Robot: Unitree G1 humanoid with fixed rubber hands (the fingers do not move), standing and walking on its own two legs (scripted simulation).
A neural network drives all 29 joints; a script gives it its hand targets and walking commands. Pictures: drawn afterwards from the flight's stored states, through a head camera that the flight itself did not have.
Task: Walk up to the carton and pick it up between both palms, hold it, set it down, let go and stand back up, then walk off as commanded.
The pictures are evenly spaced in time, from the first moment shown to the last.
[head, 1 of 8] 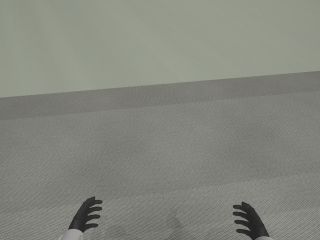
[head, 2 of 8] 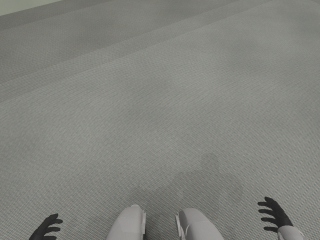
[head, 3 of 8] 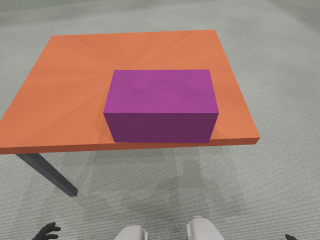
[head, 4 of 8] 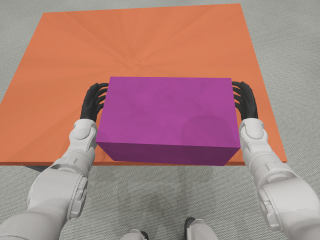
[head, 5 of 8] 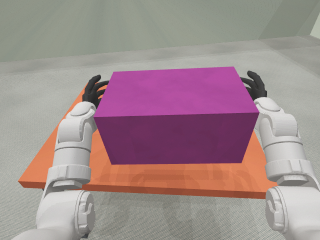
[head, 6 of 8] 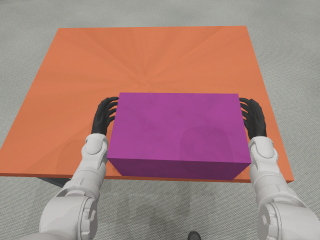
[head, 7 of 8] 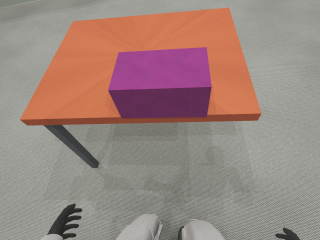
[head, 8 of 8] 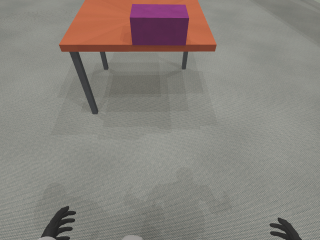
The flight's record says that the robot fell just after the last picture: no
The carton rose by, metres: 0.23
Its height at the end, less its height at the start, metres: +0.00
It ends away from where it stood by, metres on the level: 0.01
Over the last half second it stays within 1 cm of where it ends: yes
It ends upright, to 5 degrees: yes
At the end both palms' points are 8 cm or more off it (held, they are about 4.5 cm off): yes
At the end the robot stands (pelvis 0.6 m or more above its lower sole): yes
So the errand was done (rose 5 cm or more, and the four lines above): yes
